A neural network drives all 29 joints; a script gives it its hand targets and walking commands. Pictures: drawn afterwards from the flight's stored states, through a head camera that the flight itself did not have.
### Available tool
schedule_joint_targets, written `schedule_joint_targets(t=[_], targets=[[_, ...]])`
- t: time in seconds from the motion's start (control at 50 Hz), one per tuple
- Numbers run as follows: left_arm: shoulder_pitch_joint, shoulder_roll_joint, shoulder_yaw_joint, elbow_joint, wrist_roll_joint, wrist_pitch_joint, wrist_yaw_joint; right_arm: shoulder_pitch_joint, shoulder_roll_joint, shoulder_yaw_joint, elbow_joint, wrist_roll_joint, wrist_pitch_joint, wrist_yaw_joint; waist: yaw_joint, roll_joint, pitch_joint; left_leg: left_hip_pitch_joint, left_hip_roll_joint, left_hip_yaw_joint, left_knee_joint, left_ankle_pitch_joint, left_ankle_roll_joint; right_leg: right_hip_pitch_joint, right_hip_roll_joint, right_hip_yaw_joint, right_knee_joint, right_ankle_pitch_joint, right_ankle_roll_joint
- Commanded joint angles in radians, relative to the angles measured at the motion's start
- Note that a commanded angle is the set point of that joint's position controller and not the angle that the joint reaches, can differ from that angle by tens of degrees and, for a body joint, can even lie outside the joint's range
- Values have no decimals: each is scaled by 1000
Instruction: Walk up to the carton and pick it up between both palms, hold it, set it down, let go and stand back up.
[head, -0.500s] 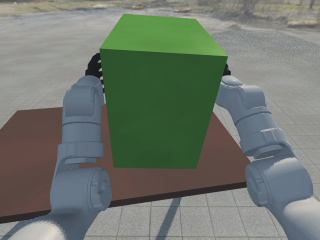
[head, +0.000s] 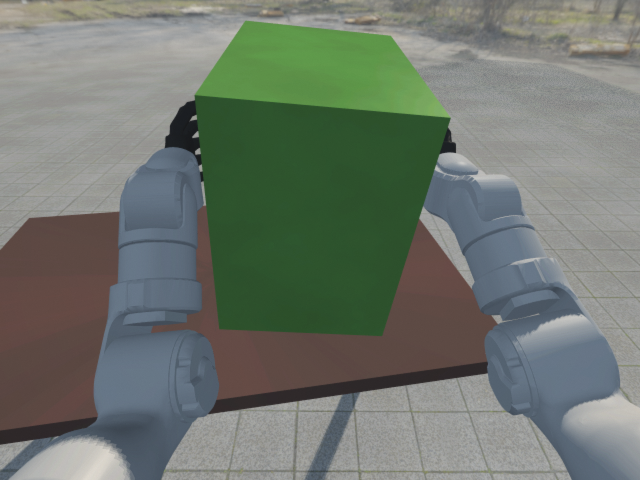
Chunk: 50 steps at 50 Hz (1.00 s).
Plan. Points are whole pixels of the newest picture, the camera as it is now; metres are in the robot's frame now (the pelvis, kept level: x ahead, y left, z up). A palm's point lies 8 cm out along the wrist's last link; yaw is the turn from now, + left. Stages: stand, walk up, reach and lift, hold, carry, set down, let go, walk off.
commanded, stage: set down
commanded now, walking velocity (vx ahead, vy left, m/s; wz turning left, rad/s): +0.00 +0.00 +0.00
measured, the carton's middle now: (311, 172) +0.42 +0.00 +0.27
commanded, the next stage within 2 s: none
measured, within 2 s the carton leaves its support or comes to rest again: neither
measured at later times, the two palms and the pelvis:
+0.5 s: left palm (179, 193) +0.39 +0.17 +0.26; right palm (408, 208) +0.39 -0.12 +0.22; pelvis +0.00 +0.00 +0.00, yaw +2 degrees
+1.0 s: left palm (194, 206) +0.39 +0.16 +0.23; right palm (412, 216) +0.40 -0.14 +0.20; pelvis +0.01 -0.01 +0.00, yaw +1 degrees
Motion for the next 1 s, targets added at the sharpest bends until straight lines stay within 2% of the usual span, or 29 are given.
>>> schedule_joint_targets(t=[0.0,0.06,0.12,0.16,0.2,0.24,0.26,0.28,0.3,0.32,0.34,0.38,0.42,0.52,0.54,0.6,0.68,0.7,0.72,0.78,0.88,0.98], targets=[[-809,-651,-367,-127,-155,-147,-153,-958,677,224,-339,133,-108,149,-1,52,-352,194,-52,42,-24,179,-4,-12,20,-34,-40,174,61],[-823,-638,-333,-73,-120,-209,-162,-946,653,173,-264,69,-181,163,-1,61,-322,208,-48,52,-36,147,-9,-8,8,-45,-55,116,58],[-784,-611,-257,52,-55,-265,-179,-920,630,87,-160,-39,-265,188,8,47,-260,189,-48,72,-68,63,2,-18,-8,-58,-72,30,55],[-747,-598,-220,106,-16,-299,-187,-876,618,33,-93,-105,-322,207,9,55,-243,195,-48,85,-81,68,3,-1,-14,-73,-80,20,56],[-682,-589,-197,130,16,-312,-197,-845,589,-5,-48,-156,-365,220,6,36,-205,207,-49,89,-86,102,6,20,-12,-88,-84,44,57],[-657,-589,-194,130,26,-322,-205,-836,596,-6,-59,-186,-403,226,12,26,-201,224,-53,100,-83,138,8,45,-10,-97,-86,67,62],[-658,-600,-205,120,33,-327,-204,-829,588,-20,-53,-208,-419,231,-1,31,-195,230,-50,102,-83,147,4,48,-9,-106,-85,67,62],[-648,-598,-212,111,35,-331,-203,-850,588,-19,-85,-217,-439,236,8,28,-223,246,-51,104,-78,172,5,58,-6,-112,-79,88,61],[-647,-617,-238,83,28,-336,-201,-851,577,-17,-94,-228,-457,239,-2,42,-231,263,-49,108,-68,205,-5,63,-2,-120,-76,106,57],[-655,-629,-254,64,21,-341,-195,-864,581,-2,-117,-229,-475,244,7,47,-259,272,-48,106,-61,239,-9,76,1,-124,-67,127,58],[-658,-639,-285,37,11,-348,-189,-861,585,14,-140,-233,-489,245,-3,47,-283,289,-50,105,-52,268,-11,85,2,-128,-63,157,58],[-654,-663,-325,-13,-8,-359,-173,-873,602,59,-183,-217,-513,248,7,52,-329,319,-50,103,-28,345,-19,99,7,-133,-51,217,60],[-634,-680,-365,-40,-17,-362,-160,-860,598,93,-210,-204,-528,245,1,67,-350,339,-51,96,-13,387,-24,100,10,-135,-46,250,59],[-625,-712,-439,-97,-46,-361,-134,-859,599,130,-267,-192,-543,244,-9,75,-401,366,-51,91,5,416,-29,88,11,-137,-35,275,56],[-621,-713,-440,-106,-45,-363,-130,-842,611,146,-267,-187,-541,244,6,73,-402,360,-49,92,4,423,-27,99,10,-132,-33,288,56],[-589,-704,-427,-85,-31,-352,-124,-824,601,142,-248,-190,-534,246,7,58,-374,339,-53,92,-4,393,-19,93,9,-132,-34,278,60],[-572,-690,-404,-68,-23,-349,-122,-817,599,127,-223,-194,-532,257,32,50,-354,309,-52,100,-14,358,-13,89,8,-123,-34,252,60],[-568,-694,-392,-64,-19,-350,-119,-823,603,132,-225,-193,-535,262,48,52,-351,308,-52,101,-19,356,-10,86,9,-123,-34,251,60],[-559,-687,-389,-45,-13,-349,-119,-805,598,123,-204,-196,-533,264,42,48,-338,295,-51,102,-21,346,-9,84,8,-120,-33,242,61],[-554,-680,-357,-21,-1,-355,-117,-794,597,100,-159,-211,-534,277,60,41,-323,289,-48,106,-34,327,-3,73,5,-119,-36,222,60],[-543,-668,-312,28,14,-372,-119,-776,587,38,-109,-260,-548,290,61,13,-291,271,-48,114,-51,290,8,56,1,-123,-43,216,66],[-575,-679,-313,14,15,-404,-114,-778,583,15,-92,-296,-577,304,64,31,-342,270,-48,124,-42,308,1,75,-5,-120,-26,259,65]])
